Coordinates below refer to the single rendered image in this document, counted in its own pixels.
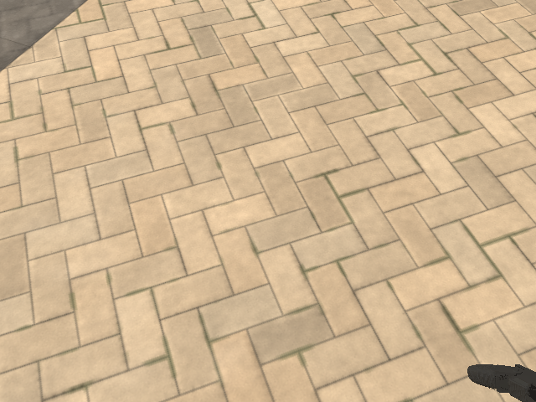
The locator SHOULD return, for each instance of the right robot hand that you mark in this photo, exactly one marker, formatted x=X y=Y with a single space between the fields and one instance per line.
x=518 y=381

